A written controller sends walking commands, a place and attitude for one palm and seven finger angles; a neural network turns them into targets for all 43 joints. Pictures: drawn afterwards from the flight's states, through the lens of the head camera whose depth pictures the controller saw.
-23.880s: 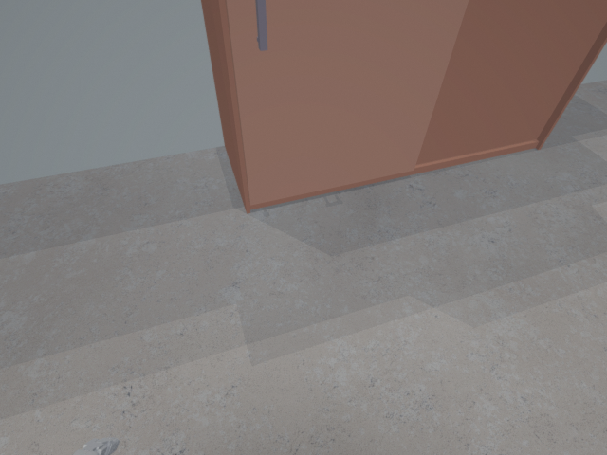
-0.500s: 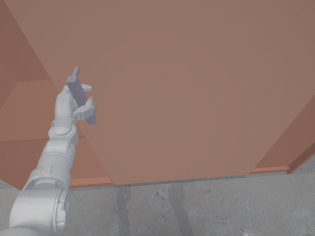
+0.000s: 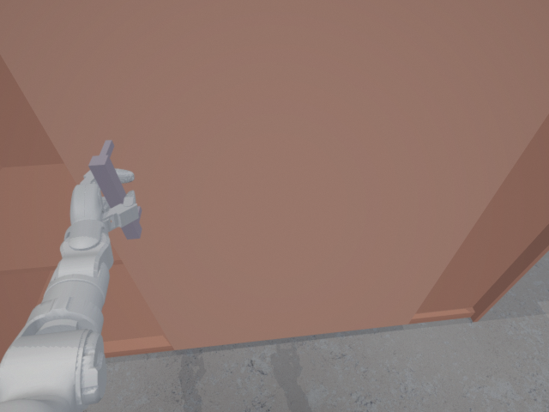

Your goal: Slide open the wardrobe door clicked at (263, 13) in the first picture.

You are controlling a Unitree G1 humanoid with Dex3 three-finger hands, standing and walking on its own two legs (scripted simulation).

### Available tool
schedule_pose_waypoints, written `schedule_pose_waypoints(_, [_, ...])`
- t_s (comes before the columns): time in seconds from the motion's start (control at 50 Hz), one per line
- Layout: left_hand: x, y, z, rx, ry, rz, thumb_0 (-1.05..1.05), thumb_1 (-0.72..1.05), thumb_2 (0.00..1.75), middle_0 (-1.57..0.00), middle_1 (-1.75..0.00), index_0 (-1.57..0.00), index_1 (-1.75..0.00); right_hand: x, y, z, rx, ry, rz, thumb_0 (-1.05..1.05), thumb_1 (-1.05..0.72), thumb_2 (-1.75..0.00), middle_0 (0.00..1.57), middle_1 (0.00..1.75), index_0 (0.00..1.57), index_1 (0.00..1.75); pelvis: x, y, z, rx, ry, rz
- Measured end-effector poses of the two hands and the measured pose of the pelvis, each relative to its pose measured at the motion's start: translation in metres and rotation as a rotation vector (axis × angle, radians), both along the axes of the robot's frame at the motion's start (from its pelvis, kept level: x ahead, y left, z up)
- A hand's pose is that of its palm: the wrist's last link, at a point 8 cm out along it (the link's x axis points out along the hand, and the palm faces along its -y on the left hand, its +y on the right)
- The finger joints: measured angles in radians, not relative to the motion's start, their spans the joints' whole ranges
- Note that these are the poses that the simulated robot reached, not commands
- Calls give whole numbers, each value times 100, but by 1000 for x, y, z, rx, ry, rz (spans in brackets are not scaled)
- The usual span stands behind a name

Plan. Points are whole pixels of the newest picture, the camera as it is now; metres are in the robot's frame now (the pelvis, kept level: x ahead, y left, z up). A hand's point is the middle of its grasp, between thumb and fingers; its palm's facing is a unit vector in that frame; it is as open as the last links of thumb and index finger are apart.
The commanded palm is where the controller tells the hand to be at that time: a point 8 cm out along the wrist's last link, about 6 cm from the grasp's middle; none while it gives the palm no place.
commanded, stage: stop walking and hold the door there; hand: left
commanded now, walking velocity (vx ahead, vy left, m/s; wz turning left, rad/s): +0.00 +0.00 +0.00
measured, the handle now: (121, 191) +0.46 +0.27 +0.08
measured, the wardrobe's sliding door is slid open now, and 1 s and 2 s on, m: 0.55 0.55 0.55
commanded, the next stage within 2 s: loosen the grip on the handle in 0.40 s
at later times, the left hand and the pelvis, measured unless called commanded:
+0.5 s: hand (130, 207) +0.41 +0.24 +0.09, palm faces +0.34 -0.92 -0.21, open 5.7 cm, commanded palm +0.37 +0.27 +0.10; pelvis +0.01 -0.02 +0.00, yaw +1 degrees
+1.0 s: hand (123, 204) +0.41 +0.25 +0.09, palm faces +0.36 -0.91 -0.20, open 13.4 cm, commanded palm +0.37 +0.28 +0.10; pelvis -0.02 -0.03 -0.01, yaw +6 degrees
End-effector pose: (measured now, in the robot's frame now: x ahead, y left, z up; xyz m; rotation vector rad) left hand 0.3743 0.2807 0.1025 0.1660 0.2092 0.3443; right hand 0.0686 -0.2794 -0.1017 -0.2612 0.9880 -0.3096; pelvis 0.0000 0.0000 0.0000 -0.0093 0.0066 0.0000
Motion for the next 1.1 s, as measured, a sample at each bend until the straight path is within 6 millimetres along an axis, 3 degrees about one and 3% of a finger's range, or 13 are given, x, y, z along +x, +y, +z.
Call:
schedule_pose_waypoints(0.36, [0,-2,0,15,-3,31,-1,66,82,-33,-126,-40,-140,34,-11,-3,22,-5,26,1,-91,-89,21,30,20,30,11,-17,-1,4,9,14])
schedule_pose_waypoints(0.52, [1,0,0,13,-5,20,-1,65,82,-33,-127,-40,-140,34,-14,1,19,-15,21,1,-91,-89,21,30,20,30,8,-18,-1,4,6,9])
schedule_pose_waypoints(0.62, [1,7,7,-71,8,13,1,57,77,-36,-130,-42,-140,24,-15,4,33,-30,143,1,-91,-89,21,30,20,30,-8,-26,-6,33,48,88])
schedule_pose_waypoints(0.7, [-1,2,6,2,-10,0,1,40,68,-32,-127,-44,-140,11,-19,3,43,-2,181,1,-91,-89,21,30,20,30,-21,-31,-9,12,78,98])
schedule_pose_waypoints(0.9, [-1,0,5,15,-5,29,0,-30,32,-31,-126,-39,-135,-30,-23,-7,53,95,131,1,-91,-89,20,30,20,30,-29,-33,-13,-9,109,113])
schedule_pose_waypoints(1.0, [0,8,7,8,-7,44,0,-45,25,-31,-124,-35,-128,-39,-15,-10,67,114,107,1,-91,-89,20,30,20,30,-24,-29,-11,-9,106,106])
schedule_pose_waypoints(1.1, [0,15,5,6,-3,39,-1,-52,22,-29,-119,-30,-122,-34,-5,-11,78,115,109,1,-91,-89,20,30,20,30,-17,-24,-10,-11,103,107])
